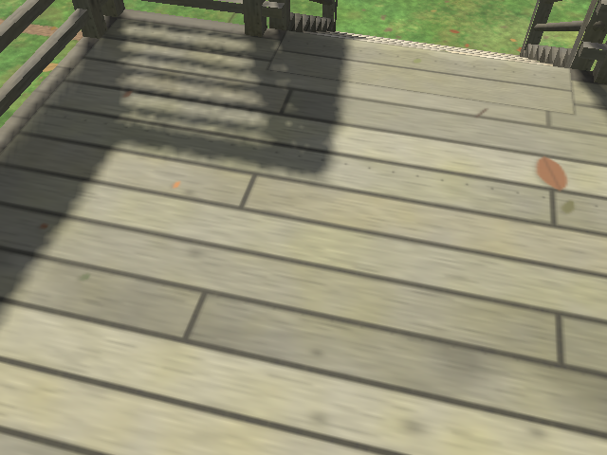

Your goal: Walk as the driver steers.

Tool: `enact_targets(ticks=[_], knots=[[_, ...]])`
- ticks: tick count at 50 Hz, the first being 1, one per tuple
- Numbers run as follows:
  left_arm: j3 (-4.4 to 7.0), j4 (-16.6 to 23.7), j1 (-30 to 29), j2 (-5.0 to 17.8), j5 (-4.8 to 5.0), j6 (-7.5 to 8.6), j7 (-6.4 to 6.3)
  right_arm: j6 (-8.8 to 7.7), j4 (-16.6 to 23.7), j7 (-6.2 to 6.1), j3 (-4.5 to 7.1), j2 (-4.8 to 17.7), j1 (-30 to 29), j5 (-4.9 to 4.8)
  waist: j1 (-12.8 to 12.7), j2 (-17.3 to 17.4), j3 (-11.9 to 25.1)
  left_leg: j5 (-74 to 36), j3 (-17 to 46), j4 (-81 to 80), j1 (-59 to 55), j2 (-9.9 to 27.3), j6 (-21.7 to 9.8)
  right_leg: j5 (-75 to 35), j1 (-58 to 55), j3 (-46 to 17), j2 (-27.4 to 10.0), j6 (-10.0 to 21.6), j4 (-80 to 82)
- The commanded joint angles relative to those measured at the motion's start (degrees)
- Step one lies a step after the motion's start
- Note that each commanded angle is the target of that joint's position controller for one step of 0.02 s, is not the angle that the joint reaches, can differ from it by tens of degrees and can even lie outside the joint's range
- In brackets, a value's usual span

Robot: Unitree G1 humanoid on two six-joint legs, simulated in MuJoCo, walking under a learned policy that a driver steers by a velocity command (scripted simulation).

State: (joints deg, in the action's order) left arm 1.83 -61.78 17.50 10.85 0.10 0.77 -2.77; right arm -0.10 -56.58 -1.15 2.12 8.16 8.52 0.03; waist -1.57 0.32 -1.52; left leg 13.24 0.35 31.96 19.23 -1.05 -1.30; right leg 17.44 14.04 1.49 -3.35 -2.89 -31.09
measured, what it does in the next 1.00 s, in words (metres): walks ahead, turning right: right foot, then left foot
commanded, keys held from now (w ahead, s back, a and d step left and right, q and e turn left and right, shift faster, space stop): e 0.02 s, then w+e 0.78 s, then w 0.20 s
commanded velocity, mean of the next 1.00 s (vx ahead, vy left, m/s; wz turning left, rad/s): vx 0.38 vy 0.00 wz -0.43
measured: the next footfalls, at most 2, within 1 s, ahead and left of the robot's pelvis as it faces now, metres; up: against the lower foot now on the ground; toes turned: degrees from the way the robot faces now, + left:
right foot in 0.38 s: +0.15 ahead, -0.20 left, +0.00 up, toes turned -12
left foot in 0.86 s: +0.53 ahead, -0.15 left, +0.00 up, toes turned -29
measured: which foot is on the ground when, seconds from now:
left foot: down 0.00-0.36, up 0.38-0.84, down 0.86-1.00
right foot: down 0.00-0.08, up 0.10-0.36, down 0.38-0.88, up 0.90-1.00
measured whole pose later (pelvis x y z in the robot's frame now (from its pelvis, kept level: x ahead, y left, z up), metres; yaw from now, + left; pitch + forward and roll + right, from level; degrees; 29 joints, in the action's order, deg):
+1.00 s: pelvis +0.40 -0.19 +0.00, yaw -29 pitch +3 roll +2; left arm 3.7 -53.2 19.8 12.9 1.4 4.7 -0.5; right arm -7.2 -49.4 1.0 3.5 14.4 5.8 -0.1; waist -1.7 -1.1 -1.2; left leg 7.7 -1.0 24.3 19.4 -3.7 -2.9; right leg 22.5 21.3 -6.5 2.3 2.9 -68.2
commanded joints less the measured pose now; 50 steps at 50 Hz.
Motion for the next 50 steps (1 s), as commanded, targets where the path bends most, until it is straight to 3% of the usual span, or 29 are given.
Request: enact_targets(ticks=[1, 4, 6, 8, 9, 11, 14, 15, 16, 17, 18, 19, 20, 21, 22, 23, 24, 25, 28, 32, 39, 41, 43, 44, 45, 46, 47, 48, 50], knots=[[0.78, 1.8, 1.7, 4.3, 0.37, 0.73, 0.01, -0.79, 2.2, -0.25, 1.70, 6.8, -0.6, -0.03, 0.6, -0.5, 4.2, -12.0, 4.2, -4.6, -9.5, 4.1, -1.7, -5.6, 3.4, -0.6, 0.2, 0.8, 3.5], [0.81, 3.2, 0.2, 3.5, 1.08, 0.56, -0.05, -0.47, 1.2, -0.50, 3.34, 9.6, 4.5, -1.40, 3.2, 3.4, 3.0, 18.6, 6.3, -8.0, -10.9, 6.2, -4.5, 9.4, 10.3, 2.5, 3.8, 3.0, -5.0], [0.93, 8.1, -6.6, 3.6, 1.82, 1.12, 0.41, -1.56, 1.1, -1.40, 4.43, 12.9, 9.1, -2.06, 5.5, 8.9, -1.1, 34.0, 22.2, -17.0, -12.0, 17.5, -11.1, 11.2, 20.2, 2.4, 3.7, 4.4, -16.1], [1.38, 11.0, -10.2, 4.4, 2.44, 2.13, 1.17, -3.60, 0.8, -1.78, 4.63, 12.6, 11.6, -0.65, 6.6, 10.3, -3.5, 31.5, 32.9, -21.2, -13.1, 25.2, -16.0, 16.2, 30.2, -5.3, -0.6, 6.5, -31.6], [1.85, 11.6, -9.9, 4.9, 3.01, 2.44, 1.21, -4.87, 0.9, -1.89, 4.19, 11.1, 10.5, -1.19, 5.3, 8.5, -4.0, 27.7, 32.6, -20.7, -15.7, 26.6, -14.8, 14.6, 35.0, -9.3, -3.3, 7.5, -34.6], [2.27, 12.3, -8.7, 5.1, 2.99, 2.81, 1.46, -5.35, 2.0, -1.86, 3.67, 9.9, 4.8, -1.86, 2.0, 5.9, -2.5, 16.4, 22.5, -19.8, -15.8, 23.6, -9.8, 8.9, 33.8, -10.3, -5.5, 8.0, -27.3], [2.37, 10.2, -4.3, 3.7, 1.22, 1.58, 2.36, -4.32, 3.5, -1.48, 5.00, 14.4, -1.4, -1.54, -1.0, 5.6, 2.5, 7.3, 3.7, -18.2, -2.3, 15.9, -4.4, -0.6, 10.1, -0.6, -1.7, 6.0, -15.1], [2.81, 9.2, -1.9, 4.2, 1.52, 1.06, 2.48, -3.79, 3.4, -1.24, 5.30, 15.2, -2.3, -1.52, -2.3, 6.1, 3.4, 9.9, -0.3, -16.1, 1.5, 14.0, -3.1, -5.6, 3.2, 3.0, 0.6, 5.9, -12.7], [3.26, 8.6, -0.4, 4.7, 0.88, 0.50, 2.76, -4.01, 3.1, -1.03, 4.97, 14.1, -1.6, -2.17, -3.0, 4.4, 2.9, 13.7, -2.3, -13.5, 5.5, 13.6, -2.5, -5.3, -2.3, 5.1, 2.4, 5.6, -11.6], [3.88, 7.5, 2.4, 5.2, 1.29, -0.02, 2.70, -3.89, 2.8, -0.86, 4.70, 13.2, -1.2, -1.70, -4.0, 3.5, 2.8, 16.0, -4.7, -8.8, 7.6, 12.6, -1.4, -2.5, -5.8, 7.9, 4.6, 6.6, -11.8], [4.70, 5.9, 7.1, 6.1, 0.97, -0.39, 2.61, -3.94, 3.2, -0.63, 3.79, 10.5, -2.5, -1.48, -6.1, -1.1, 1.9, 13.1, -7.7, 2.1, 10.6, 10.6, -0.1, 2.2, -9.9, 7.7, 6.1, 8.6, -8.4], [5.96, 5.5, 13.1, 11.6, 0.97, 0.42, 2.30, -4.14, 5.6, -0.50, 2.09, 5.7, -4.8, -0.22, -8.5, -19.2, 0.4, 12.0, -12.4, 31.8, 21.6, 5.1, 3.5, 12.0, -12.9, -14.5, -4.7, 15.0, 4.1], [4.91, 8.0, 12.6, 14.6, 1.34, 2.44, 3.06, -6.04, 9.3, -0.74, 1.72, 4.7, -6.0, 0.15, -6.0, -26.7, 2.2, 21.4, -2.1, 44.5, 35.7, -1.6, 3.0, 22.2, -17.8, -47.1, -13.9, 24.0, 21.9], [4.48, 8.3, 10.1, 13.7, -0.16, 3.94, 3.67, -7.57, 10.8, -0.40, 2.24, 8.2, -8.2, -3.05, -5.2, -18.0, 1.4, 16.7, 4.2, 48.6, 41.3, 1.2, 0.2, 33.4, -18.0, -56.1, -18.7, 25.8, 28.1], [3.66, 9.3, 6.9, 11.5, -0.53, 5.09, 3.76, -8.52, 10.7, -0.14, 2.50, 10.9, -9.8, -3.64, -3.9, -11.4, -0.7, 10.9, 5.4, 47.3, 43.0, 3.8, -2.0, 28.1, -16.7, -51.4, -18.3, 22.8, 24.3], [3.49, 10.9, 2.1, 11.6, 0.04, 4.88, 3.48, -8.75, 9.5, -0.27, 2.86, 11.8, -7.9, -2.23, -1.1, -5.7, -1.0, 5.1, 6.1, 42.7, 40.2, 5.8, -2.7, 17.0, -13.5, -43.8, -16.3, 19.6, 21.0], [3.27, 12.5, -2.3, 11.2, -0.21, 4.55, 3.37, -8.39, 7.7, -0.61, 3.42, 12.8, -5.0, -0.15, 1.4, -4.6, 0.5, 1.1, 5.9, 35.6, 32.3, 7.4, -2.5, 7.4, -7.5, -34.6, -12.2, 17.1, 18.6], [3.07, 13.2, -3.3, 9.8, 0.19, 4.15, 2.98, -7.92, 7.1, -0.45, 3.78, 13.4, -3.9, 0.43, 2.5, -4.3, 1.3, -0.9, 4.8, 30.2, 27.0, 7.1, -1.9, 2.4, -4.9, -28.4, -9.3, 15.8, 18.9], [2.72, 11.3, 2.5, 8.5, 1.00, 4.04, 1.63, -6.93, 8.7, -0.08, 3.37, 10.4, -9.8, 0.53, 0.5, -3.8, 2.2, -11.0, 2.5, 16.3, 22.1, 4.1, 0.3, -12.8, -5.7, -20.0, -5.9, 15.1, 19.6], [3.22, 9.4, 7.0, 8.7, 1.17, 3.61, 0.65, -7.19, 11.4, 0.69, 2.28, 7.9, -17.4, -0.01, -2.1, -5.2, 0.2, -19.8, 2.2, 0.6, 19.3, 0.9, 0.5, -13.4, -8.1, -17.8, -3.7, 13.7, 20.6], [3.84, 7.2, 11.2, 8.2, 1.64, 3.40, 1.61, -8.62, 17.5, 1.91, 1.60, 10.4, -25.7, -0.95, -4.5, -5.5, -1.4, -15.0, 3.1, -5.6, 18.1, 0.1, 0.6, -18.9, -15.5, -24.6, -6.4, 14.3, 13.5], [4.28, 7.6, 10.0, 8.8, 1.05, 3.11, 1.01, -9.01, 17.0, 2.57, 1.94, 11.5, -21.4, -1.07, -2.3, -7.4, -0.1, -14.1, 1.7, -7.7, 10.7, -0.6, -1.3, -26.6, -14.6, -24.0, -6.6, 13.0, 11.0], [4.23, 10.1, 6.3, 8.9, 0.60, 3.33, 1.56, -9.17, 12.7, 2.14, 3.58, 15.1, -5.9, 0.10, 4.4, -7.5, 8.8, -15.1, 1.2, -5.9, -11.1, 0.6, -5.3, -43.6, -10.0, -20.9, -2.6, 11.2, -1.2], [3.68, 11.9, 3.9, 8.1, -0.40, 3.68, 2.10, -8.63, 10.8, 1.65, 4.35, 17.8, 6.4, 0.47, 9.6, -3.4, 17.0, -14.7, 10.4, -3.5, -28.5, 8.7, -9.0, -32.4, -0.1, -17.8, 1.4, 9.6, -16.4], [1.63, 10.4, 14.8, 0.9, 1.18, 4.43, 2.98, -7.87, 7.4, 2.07, 5.27, 21.0, 14.1, 0.56, 6.1, 17.2, 26.3, -4.2, 36.7, -8.0, -49.0, 22.9, -20.3, 7.7, 20.7, -14.0, 10.3, 5.0, -37.7], [2.40, 9.1, 15.1, 6.2, 2.69, 4.73, 2.68, -7.49, 6.7, 2.36, 4.22, 15.8, 13.9, -0.58, 6.6, 13.3, 22.1, 8.9, 44.9, -13.9, -46.2, 24.5, -19.3, 15.3, 28.3, -15.5, 7.4, 5.6, -45.1], [3.07, 10.7, 7.5, 9.7, 2.95, 4.89, 2.46, -7.37, 8.4, 2.06, 3.29, 12.4, 7.2, -1.21, 6.7, 7.0, 11.5, 8.9, 36.3, -15.4, -36.9, 21.8, -16.0, 9.5, 31.4, -13.9, 4.7, 5.6, -45.7], [2.99, 12.2, 2.5, 9.5, 2.22, 5.07, 2.14, -7.27, 9.3, 1.97, 2.71, 11.6, 2.6, -0.71, 5.0, 0.5, 6.3, 2.4, 29.3, -17.2, -26.8, 19.5, -14.4, 4.7, 29.2, -11.5, 2.2, 5.6, -43.6], [3.21, 13.9, 0.0, 7.8, 0.41, 5.16, 2.08, -7.37, 8.3, 1.97, 2.00, 10.4, 1.0, 0.60, 2.0, 1.3, 4.1, -8.4, 21.1, -19.6, -16.5, 16.1, -13.4, 1.5, 24.6, -9.6, -1.3, 5.6, -38.1]])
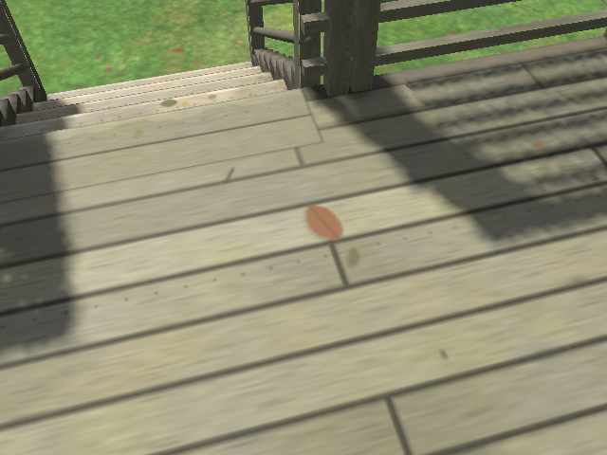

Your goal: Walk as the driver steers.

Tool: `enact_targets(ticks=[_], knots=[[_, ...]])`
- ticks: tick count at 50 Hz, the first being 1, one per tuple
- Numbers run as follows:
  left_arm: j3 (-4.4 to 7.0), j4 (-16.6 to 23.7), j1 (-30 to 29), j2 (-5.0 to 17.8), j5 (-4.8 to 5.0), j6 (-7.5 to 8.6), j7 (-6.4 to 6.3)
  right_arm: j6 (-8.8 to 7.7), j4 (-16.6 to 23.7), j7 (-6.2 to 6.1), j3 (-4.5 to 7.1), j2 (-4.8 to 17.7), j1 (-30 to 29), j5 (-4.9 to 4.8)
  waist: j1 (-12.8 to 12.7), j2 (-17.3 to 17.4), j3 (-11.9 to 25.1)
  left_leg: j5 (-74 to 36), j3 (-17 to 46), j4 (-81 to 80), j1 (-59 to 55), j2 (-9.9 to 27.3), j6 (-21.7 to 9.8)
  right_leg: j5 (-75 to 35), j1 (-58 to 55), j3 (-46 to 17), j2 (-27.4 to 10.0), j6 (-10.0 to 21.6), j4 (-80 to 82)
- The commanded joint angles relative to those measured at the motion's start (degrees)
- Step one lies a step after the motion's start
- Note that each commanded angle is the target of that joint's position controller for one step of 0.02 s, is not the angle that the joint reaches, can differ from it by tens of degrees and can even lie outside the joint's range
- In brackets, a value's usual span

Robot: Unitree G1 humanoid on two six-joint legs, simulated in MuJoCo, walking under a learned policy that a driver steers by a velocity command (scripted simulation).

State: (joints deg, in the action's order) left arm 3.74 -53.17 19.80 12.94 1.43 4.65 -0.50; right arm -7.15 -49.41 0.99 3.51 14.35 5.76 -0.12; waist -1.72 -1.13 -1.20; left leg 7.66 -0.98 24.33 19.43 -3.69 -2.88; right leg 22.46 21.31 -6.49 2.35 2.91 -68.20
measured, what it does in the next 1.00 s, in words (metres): walks ahead: right foot, then left foot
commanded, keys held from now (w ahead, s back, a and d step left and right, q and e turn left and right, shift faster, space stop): w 0.44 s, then w+q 0.40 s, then no key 0.16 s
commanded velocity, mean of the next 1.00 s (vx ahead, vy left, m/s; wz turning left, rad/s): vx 0.47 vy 0.00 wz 0.12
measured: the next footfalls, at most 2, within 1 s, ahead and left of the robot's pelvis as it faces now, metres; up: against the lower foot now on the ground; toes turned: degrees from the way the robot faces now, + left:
right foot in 0.36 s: +0.37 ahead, -0.16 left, +0.00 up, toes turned -3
left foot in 0.90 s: +0.67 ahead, +0.08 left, +0.00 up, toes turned +14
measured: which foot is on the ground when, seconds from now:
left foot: down 0.00-0.38, up 0.40-0.88, down 0.90-1.00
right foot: up 0.00-0.34, down 0.36-0.92, up 0.94-1.00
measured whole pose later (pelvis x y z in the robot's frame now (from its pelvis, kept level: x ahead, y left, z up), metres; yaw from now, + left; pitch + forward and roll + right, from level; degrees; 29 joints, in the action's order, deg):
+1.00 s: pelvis +0.55 -0.02 -0.01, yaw +12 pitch +3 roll +0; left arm 2.3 -51.8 15.9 15.8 1.1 4.7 -0.2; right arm -3.2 -42.6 2.1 2.7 15.3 3.6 0.1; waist -1.4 0.2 -3.6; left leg 8.3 -3.0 32.4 26.8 -2.9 -5.3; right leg 30.2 16.7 1.2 -1.6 -1.4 -68.7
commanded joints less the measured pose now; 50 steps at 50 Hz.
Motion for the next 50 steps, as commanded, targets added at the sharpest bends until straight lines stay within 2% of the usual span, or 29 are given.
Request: enact_targets(ticks=[1, 2, 5, 7, 9, 13, 15, 16, 17, 18, 19, 20, 21, 22, 23, 24, 26, 28, 31, 34, 39, 42, 44, 45, 46, 47, 48, 49, 50], knots=[[1.07, 5.7, -2.1, 4.3, -0.68, 1.20, -0.03, -0.20, 0.2, -0.11, 0.31, 3.5, 4.6, 0.77, 1.5, 4.6, 3.7, -3.8, 20.0, -13.3, -15.2, 17.4, -11.6, -3.9, 16.2, -0.5, -7.7, -0.3, 1.3], [1.07, 5.7, -2.2, 3.9, -0.41, 0.95, -0.13, -0.34, 0.3, 0.14, 0.28, 3.2, 4.6, 0.25, 1.1, 5.2, 3.5, -5.5, 17.7, -14.1, -14.1, 16.2, -11.1, -4.2, 16.0, 0.3, -8.2, -0.1, 4.1], [0.11, 8.4, -8.2, 2.2, -1.17, 0.72, 0.00, -0.09, -0.9, -0.36, 1.26, 7.2, 7.0, -0.34, 1.7, 4.6, 1.4, -9.6, 13.4, -16.8, -10.6, 16.6, -11.6, -9.8, 17.4, 2.8, -9.6, -1.3, 14.5], [-0.59, 9.6, -12.6, 1.8, -1.32, 0.85, 0.41, 0.34, -1.2, -0.73, 1.56, 8.4, 8.2, -0.70, 2.8, 4.4, 0.6, -10.4, 9.2, -17.4, -8.4, 14.6, -10.1, -17.8, 14.6, 4.4, -8.9, -1.6, 23.5], [-0.86, 10.4, -16.7, 2.4, -0.98, 0.91, 0.87, 0.57, -1.9, -0.75, 1.57, 9.1, 10.3, -1.24, 4.1, 4.5, 0.1, -10.3, 6.3, -16.9, -7.4, 13.0, -8.7, -24.4, 10.5, 6.0, -7.0, -1.9, 30.5], [-0.92, 13.1, -23.3, 4.6, -0.33, 0.84, 1.83, 1.24, -3.8, -0.59, 1.52, 10.0, 15.1, -1.72, 5.6, 5.1, -1.3, -8.6, 7.5, -14.6, -13.5, 16.4, -7.5, -24.2, 9.9, 5.9, -5.9, -0.9, 36.5], [-0.49, 13.8, -23.5, 6.4, -0.36, 0.93, 2.18, 1.88, -4.3, -0.67, 1.68, 10.9, 15.4, -1.71, 4.3, 5.7, -0.9, -12.4, 7.8, -11.6, -17.1, 18.0, -6.4, -20.1, 7.7, 6.3, -5.1, 0.6, 38.7], [0.11, 13.2, -20.6, 7.6, -0.48, 0.97, 2.16, 2.20, -4.3, -0.74, 1.68, 11.3, 14.9, -1.65, 2.0, 6.0, 0.7, -19.7, 6.7, -7.5, -17.8, 17.4, -5.4, -18.7, 2.8, 7.5, -3.8, 1.6, 40.2], [1.34, 11.0, -13.3, 9.9, -0.70, 0.93, 1.93, 2.45, -4.2, -0.83, 1.31, 10.6, 14.9, -1.54, -1.4, 5.5, 4.9, -27.8, 4.3, 1.0, -16.7, 15.0, -4.1, -18.2, -7.2, 8.6, -2.5, 3.2, 41.1], [2.79, 8.5, -2.1, 13.7, -1.27, 0.89, 1.41, 2.42, -2.9, -0.96, 0.44, 8.8, 14.2, -0.71, -5.9, 3.0, 12.1, -22.9, 1.6, 15.7, -7.9, 12.2, -1.9, -19.8, -23.5, 2.2, -8.6, 6.4, 38.9], [4.29, 7.2, 4.6, 20.0, -1.89, 0.28, 1.15, 1.31, -1.5, -0.72, -1.64, 2.4, 20.0, -0.19, -5.1, -10.8, 20.8, 1.7, -2.2, 39.3, 15.3, 3.5, 2.3, -13.2, -45.3, -22.4, -23.4, 15.3, 42.0], [3.00, 6.9, 6.1, 15.7, -1.14, -0.02, 1.46, 0.07, -2.4, -0.40, -1.19, 4.7, 19.6, -0.88, -5.6, -12.7, 24.3, 24.6, 5.6, 47.8, 22.6, 2.7, 1.8, -7.7, -46.1, -35.7, -26.0, 17.3, 49.5], [1.87, 7.7, 0.9, 12.5, -0.86, 0.08, 1.56, -0.46, -0.9, -0.25, 0.21, 9.5, 14.5, -2.26, -4.7, -8.8, 14.9, 21.3, 6.0, 50.9, 27.5, 6.2, 0.9, -6.5, -38.6, -27.5, -23.5, 14.2, 50.5], [1.20, 8.8, -3.8, 10.5, -0.96, 0.14, 1.60, -0.39, -0.2, -0.49, 0.23, 9.3, 11.2, -2.32, -3.0, -5.6, 9.8, 15.8, 4.6, 48.9, 26.4, 8.9, 0.5, -9.8, -30.0, -19.6, -20.8, 12.2, 51.7], [0.62, 9.2, -7.5, 8.5, -1.36, 0.28, 1.83, 0.15, -0.3, -0.84, 0.35, 8.4, 10.0, -1.68, -1.1, -3.1, 5.9, 12.1, 4.2, 45.3, 24.0, 10.7, 0.9, -13.1, -22.1, -13.9, -18.6, 11.1, 54.0], [0.25, 9.4, -9.6, 7.1, -1.87, 0.71, 2.00, 1.11, -0.5, -1.10, 0.60, 7.5, 10.7, -1.33, 0.9, -4.1, 4.1, 9.4, 4.8, 42.6, 20.3, 12.2, 1.0, -15.2, -16.7, -9.9, -16.9, 9.9, 56.2], [0.46, 8.4, -10.2, 7.0, -2.01, 1.68, 2.25, 2.88, -1.0, -1.21, 0.32, 5.0, 12.2, -1.39, 2.7, -4.5, 3.1, 6.1, 5.0, 40.8, 16.9, 12.6, 1.3, -18.0, -11.7, -4.9, -15.7, 9.7, 59.5], [0.91, 7.1, -8.7, 8.1, -2.41, 2.33, 1.82, 3.56, 0.0, -1.30, 0.52, 4.8, 10.1, -1.38, 2.9, -2.9, 1.7, 1.6, 6.6, 37.8, 19.5, 12.2, 1.8, -21.9, -11.2, -0.8, -15.7, 9.8, 61.0], [1.08, 5.6, -6.8, 8.9, -2.52, 2.43, 0.88, 3.34, 1.5, -0.92, 0.76, 4.7, 6.1, -1.09, 2.0, -1.8, 0.6, -8.1, 8.3, 28.9, 22.3, 10.7, 2.0, -26.3, -13.5, 4.8, -15.2, 8.4, 61.5], [1.01, 5.0, -6.1, 9.7, -2.21, 2.39, 0.22, 3.06, 3.3, 0.08, 0.28, 3.9, 0.7, -0.87, 0.3, -1.5, -1.0, -15.8, 4.9, 19.3, 19.8, 9.5, 1.7, -26.2, -13.8, 9.9, -14.2, 6.6, 62.7], [1.36, 2.2, -0.3, 10.9, -1.49, 0.77, -0.28, 3.08, 8.1, 1.89, -0.69, 2.8, -7.7, -0.95, -3.0, -0.1, -3.9, -11.8, 1.7, 11.9, 24.7, 8.6, 0.0, -31.4, -25.6, 13.0, -17.5, 5.9, 59.4], [1.77, 2.4, -0.8, 12.5, -1.11, -0.79, -0.81, 3.09, 10.7, 3.17, -0.34, 3.8, -8.4, -1.11, -1.5, -1.9, -2.6, -2.7, -2.8, 10.3, 21.4, 5.8, -2.2, -49.3, -29.9, 15.2, -18.6, 4.5, 52.2], [1.88, 2.7, -1.3, 13.5, -1.26, -1.91, -1.58, 3.14, 9.7, 3.21, 1.15, 6.4, -0.4, -0.54, 3.3, -4.4, 2.7, 1.1, -5.9, 9.4, 8.6, 0.7, -4.1, -70.9, -28.8, 16.1, -17.3, 2.9, 38.8], [1.67, 3.0, -1.8, 13.4, -1.03, -2.12, -1.83, 2.92, 7.7, 2.61, 2.71, 9.4, 8.3, -0.47, 8.1, -3.3, 7.2, -7.7, -4.4, 3.7, -5.2, -0.3, -6.0, -68.1, -23.3, 17.2, -14.9, 0.7, 27.0], [0.83, 5.0, -1.0, 11.8, -2.18, -1.06, -1.75, 3.31, 6.1, 1.10, 4.09, 14.9, 15.8, 0.42, 9.9, 4.2, 14.9, -28.6, 9.7, 6.7, -25.4, 10.7, -10.0, -42.4, -7.5, 17.4, -11.0, -2.0, 8.4], [-1.77, 5.1, 7.0, 4.5, -2.45, 0.66, -0.04, 3.36, 7.6, 0.61, 3.57, 17.1, 12.7, 0.77, 3.6, 16.4, 25.9, -45.4, 38.5, 4.7, -46.0, 28.6, -24.4, 14.5, 14.4, 11.0, 0.6, -5.7, -14.2], [0.15, 3.4, 3.4, 11.7, -0.56, 2.10, 0.95, 4.20, 7.2, 0.41, 2.57, 12.5, 16.3, 0.75, 8.4, 5.8, 30.7, -46.2, 34.5, 2.9, -43.7, 26.6, -22.4, 14.0, 14.3, -0.5, -2.3, -4.6, -16.1], [0.27, 5.9, -3.1, 11.8, 1.39, 2.18, 0.99, 4.23, 7.5, 0.31, 1.92, 10.5, 11.9, 0.49, 7.7, 5.7, 21.6, -46.3, 24.5, 2.6, -36.9, 24.2, -19.4, 11.5, 17.6, 0.8, -5.3, -4.0, -13.3], [-0.03, 6.4, -5.7, 10.2, 0.65, 1.84, 0.29, 3.95, 7.5, 0.43, 1.49, 8.7, 7.8, -0.25, 5.5, 0.7, 13.0, -42.0, 18.6, 0.0, -26.2, 20.7, -16.2, 8.1, 18.1, 2.8, -7.5, -4.2, -7.1]])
